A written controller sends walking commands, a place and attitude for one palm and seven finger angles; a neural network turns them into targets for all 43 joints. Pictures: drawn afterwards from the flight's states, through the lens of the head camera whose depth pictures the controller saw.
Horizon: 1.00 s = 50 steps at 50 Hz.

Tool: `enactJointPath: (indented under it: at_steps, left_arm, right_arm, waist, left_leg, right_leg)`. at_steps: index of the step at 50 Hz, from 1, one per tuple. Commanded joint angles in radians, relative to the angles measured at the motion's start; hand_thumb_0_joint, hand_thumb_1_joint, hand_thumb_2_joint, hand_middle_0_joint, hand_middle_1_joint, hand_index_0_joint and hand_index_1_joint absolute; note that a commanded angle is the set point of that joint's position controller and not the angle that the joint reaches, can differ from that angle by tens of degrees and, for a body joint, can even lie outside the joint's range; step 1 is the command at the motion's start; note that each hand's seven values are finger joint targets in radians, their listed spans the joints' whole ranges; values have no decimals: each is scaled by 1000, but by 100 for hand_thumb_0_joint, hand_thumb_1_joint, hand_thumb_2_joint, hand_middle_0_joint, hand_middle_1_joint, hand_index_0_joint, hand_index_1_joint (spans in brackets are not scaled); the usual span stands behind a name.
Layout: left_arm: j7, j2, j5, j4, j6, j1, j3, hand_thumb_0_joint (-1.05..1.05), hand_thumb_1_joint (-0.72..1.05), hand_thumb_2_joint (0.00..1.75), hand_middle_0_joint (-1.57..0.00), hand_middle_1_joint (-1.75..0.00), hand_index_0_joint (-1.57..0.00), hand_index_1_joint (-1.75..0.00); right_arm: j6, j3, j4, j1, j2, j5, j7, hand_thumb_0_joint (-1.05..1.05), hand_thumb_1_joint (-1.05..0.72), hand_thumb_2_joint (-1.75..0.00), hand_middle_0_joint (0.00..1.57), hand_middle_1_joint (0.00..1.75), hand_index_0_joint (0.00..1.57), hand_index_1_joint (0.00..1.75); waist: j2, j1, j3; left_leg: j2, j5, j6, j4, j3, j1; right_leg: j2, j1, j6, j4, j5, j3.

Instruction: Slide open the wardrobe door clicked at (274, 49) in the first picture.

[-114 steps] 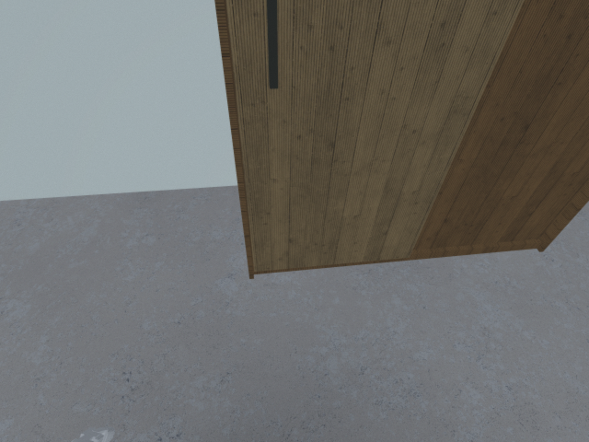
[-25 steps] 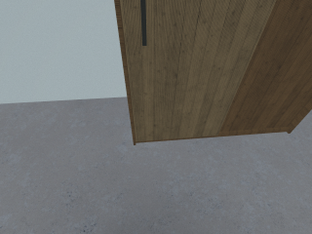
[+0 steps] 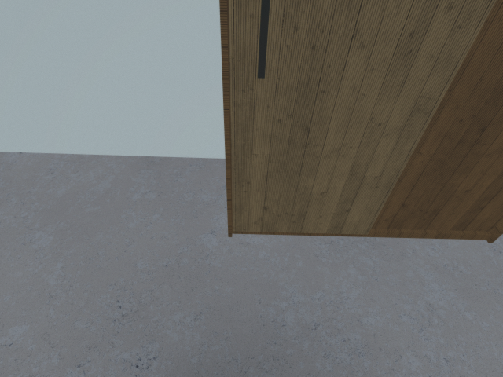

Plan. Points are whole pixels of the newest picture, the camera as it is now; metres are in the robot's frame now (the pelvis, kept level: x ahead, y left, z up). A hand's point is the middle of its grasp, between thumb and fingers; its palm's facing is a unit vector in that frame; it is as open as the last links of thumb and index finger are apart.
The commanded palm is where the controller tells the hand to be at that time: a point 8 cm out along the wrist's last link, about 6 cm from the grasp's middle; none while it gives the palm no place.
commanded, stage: take the last steps up to it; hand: left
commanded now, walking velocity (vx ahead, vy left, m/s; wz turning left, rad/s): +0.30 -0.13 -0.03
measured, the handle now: (264, 8) +0.84 +0.04 +0.25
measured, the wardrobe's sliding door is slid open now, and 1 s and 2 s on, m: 0.00 0.00 0.00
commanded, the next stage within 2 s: come to a stop and stand still in 0.86 s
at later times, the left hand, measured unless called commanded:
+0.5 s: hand (168, 367) +0.18 +0.17 -0.17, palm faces -0.02 -0.99 -0.17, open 7.3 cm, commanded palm none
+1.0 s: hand (224, 308) +0.30 +0.08 -0.20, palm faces +0.06 -0.99 -0.11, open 7.3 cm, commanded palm none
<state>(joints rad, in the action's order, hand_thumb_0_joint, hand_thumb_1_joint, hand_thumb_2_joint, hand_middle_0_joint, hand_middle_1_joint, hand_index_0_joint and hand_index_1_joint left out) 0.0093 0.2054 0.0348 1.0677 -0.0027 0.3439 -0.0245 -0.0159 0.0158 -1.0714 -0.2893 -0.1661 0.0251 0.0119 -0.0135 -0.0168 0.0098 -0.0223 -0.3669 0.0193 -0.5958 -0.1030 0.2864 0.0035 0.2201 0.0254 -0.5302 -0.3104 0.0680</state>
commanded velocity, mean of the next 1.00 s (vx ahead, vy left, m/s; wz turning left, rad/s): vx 0.22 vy -0.10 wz -0.01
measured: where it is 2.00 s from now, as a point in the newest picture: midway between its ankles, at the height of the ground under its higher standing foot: outside the picture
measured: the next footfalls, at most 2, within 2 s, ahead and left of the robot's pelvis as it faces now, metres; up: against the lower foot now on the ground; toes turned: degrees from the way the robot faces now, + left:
left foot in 0.22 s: +0.11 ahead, +0.13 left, +0.00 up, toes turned +9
right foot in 0.60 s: +0.31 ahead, -0.19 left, +0.00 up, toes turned -11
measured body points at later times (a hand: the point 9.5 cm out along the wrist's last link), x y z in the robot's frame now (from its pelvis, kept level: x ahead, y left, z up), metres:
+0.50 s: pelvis +0.14 -0.02 +0.01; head +0.16 -0.01 +0.46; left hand +0.18 +0.22 -0.15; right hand +0.06 -0.22 -0.15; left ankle +0.07 +0.12 -0.73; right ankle +0.20 -0.16 -0.69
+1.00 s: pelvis +0.33 -0.08 -0.01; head +0.34 -0.05 +0.44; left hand +0.30 +0.13 -0.18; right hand +0.42 -0.32 -0.13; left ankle +0.39 +0.00 -0.74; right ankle +0.27 -0.18 -0.72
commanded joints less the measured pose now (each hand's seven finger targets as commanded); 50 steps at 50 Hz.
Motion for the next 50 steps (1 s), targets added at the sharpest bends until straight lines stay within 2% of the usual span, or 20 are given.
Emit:
enactJointPath:
  at_steps: [1,5,9,11,12,18,25,28,29,30,31,32,34,37,42,46,47,48,49,50]
  left_arm:
    - [11,140,-10,13,-32,164,-40,0,90,90,-20,-30,-20,-30]
    - [10,106,4,15,-41,108,-35,0,90,90,-20,-30,-20,-30]
    - [1,67,-10,33,-30,109,-31,0,90,90,-20,-30,-20,-30]
    - [-17,-14,-12,-18,-27,95,-17,0,90,90,-20,-30,-20,-30]
    - [-18,28,2,-55,-22,15,-25,0,90,90,-20,-30,-20,-30]
    - [-45,-27,3,-21,2,27,-42,0,90,90,-20,-30,-20,-30]
    - [-51,-17,-8,-81,-8,-139,-51,0,90,90,-20,-30,-20,-30]
    - [-48,44,-7,-30,-26,29,-72,0,90,90,-20,-30,-20,-30]
    - [-40,109,-3,13,-39,161,-88,0,90,90,-20,-30,-20,-30]
    - [-22,246,0,38,-52,266,-118,0,90,90,-20,-30,-20,-30]
    - [-8,252,-18,29,-47,257,-107,0,90,90,-20,-30,-20,-30]
    - [-4,230,-14,5,-43,150,-101,0,90,90,-20,-30,-20,-30]
    - [5,119,-10,-41,-48,-13,-64,0,90,90,-20,-30,-20,-30]
    - [12,66,-2,-47,-63,-63,-44,0,90,90,-20,-30,-20,-30]
    - [8,80,-5,-13,-64,-11,-42,0,90,90,-20,-30,-20,-30]
    - [4,68,-17,3,-51,-15,-40,0,90,90,-20,-30,-20,-30]
    - [0,31,-19,-4,-46,4,-34,0,90,90,-20,-30,-20,-30]
    - [-6,-15,-24,-28,-43,23,-28,0,90,90,-20,-30,-20,-30]
    - [0,18,-12,-49,-38,-23,-25,0,90,90,-20,-30,-20,-30]
    - [5,13,-13,-35,-28,-33,-28,0,90,90,-20,-30,-20,-30]
  right_arm:
    - [35,34,98,78,-98,-3,-3,0,-90,-90,20,30,20,30]
    - [41,36,100,77,-47,-4,-17,0,-90,-90,20,30,20,30]
    - [62,35,22,-116,-48,-5,-2,0,-90,-90,20,30,20,30]
    - [73,81,-28,-318,-231,9,21,0,-90,-90,20,30,20,30]
    - [69,82,-26,-304,-250,9,26,0,-90,-90,20,30,20,30]
    - [96,49,-7,-134,-119,2,37,0,-90,-90,20,30,20,30]
    - [79,77,-24,-139,-134,14,21,0,-90,-90,20,30,20,30]
    - [67,85,-19,-92,-152,11,13,0,-90,-90,20,30,20,30]
    - [66,78,-19,-107,-124,4,4,0,-90,-90,20,30,20,30]
    - [69,51,14,-136,-20,-12,-3,0,-90,-90,20,30,20,30]
    - [60,48,61,-62,-53,-18,-2,0,-90,-90,20,30,20,30]
    - [62,57,63,-11,-39,-15,-4,0,-90,-90,20,30,20,30]
    - [58,58,55,8,-54,3,-9,0,-90,-90,20,30,20,30]
    - [37,48,28,-78,-17,7,-13,0,-90,-90,20,30,20,30]
    - [47,34,73,7,-4,1,-20,0,-90,-90,20,30,20,30]
    - [66,34,38,-75,-41,1,-13,0,-90,-90,20,30,20,30]
    - [73,48,22,-140,-106,6,-5,0,-90,-90,20,30,20,30]
    - [70,65,19,-198,-200,13,4,0,-90,-90,20,30,20,30]
    - [59,61,13,-196,-205,8,19,0,-90,-90,20,30,20,30]
    - [57,45,26,-120,-167,3,31,0,-90,-90,20,30,20,30]
  waist:
    - [-116,-32,-131]
    - [-98,14,-172]
    - [-23,83,-101]
    - [325,139,-49]
    - [206,141,-77]
    - [131,27,-118]
    - [177,45,-150]
    - [98,-51,-55]
    - [-48,-111,21]
    - [-390,-135,120]
    - [-311,-132,126]
    - [-263,-105,52]
    - [-98,-26,-55]
    - [-88,47,-40]
    - [-70,25,-39]
    - [-1,74,-30]
    - [161,100,-18]
    - [364,106,-7]
    - [328,116,-23]
    - [254,78,-60]
  left_leg:
    - [65,-130,11,-303,116,325]
    - [120,-75,-1,-234,169,204]
    - [84,77,-13,91,243,-218]
    - [477,-221,120,399,-334,-378]
    - [542,-277,168,456,-402,-305]
    - [372,170,117,404,37,-155]
    - [341,188,85,364,149,-91]
    - [292,218,38,134,201,-29]
    - [218,197,11,-125,271,75]
    - [76,-217,-17,-507,286,320]
    - [95,-251,9,-662,154,352]
    - [126,-167,16,-755,120,396]
    - [181,-25,9,-706,114,337]
    - [177,11,-18,-516,153,216]
    - [136,35,-26,-171,210,142]
    - [100,198,-18,86,239,-138]
    - [192,180,19,174,89,-253]
    - [417,221,126,309,-204,-331]
    - [476,355,183,346,-281,-296]
    - [457,512,183,330,-204,-201]
  right_leg:
    - [347,-92,184,389,-405,-472]
    - [275,53,172,344,-163,-278]
    - [142,215,94,134,-110,-107]
    - [-7,458,3,-380,-214,38]
    - [30,497,13,-522,-228,-46]
    - [121,426,-35,-548,40,-49]
    - [89,228,-39,-144,102,64]
    - [27,-73,-9,-23,109,106]
    - [79,-268,18,37,22,30]
    - [373,-434,110,193,-83,-414]
    - [437,-342,156,308,-139,-551]
    - [418,-243,169,335,-246,-512]
    - [344,-36,150,323,-146,-314]
    - [282,50,131,310,130,-111]
    - [264,-21,154,281,259,-84]
    - [191,50,91,126,173,-25]
    - [119,158,49,-49,79,16]
    - [14,316,-9,-294,-164,105]
    - [9,357,-15,-472,-299,23]
    - [59,336,-20,-517,-252,-44]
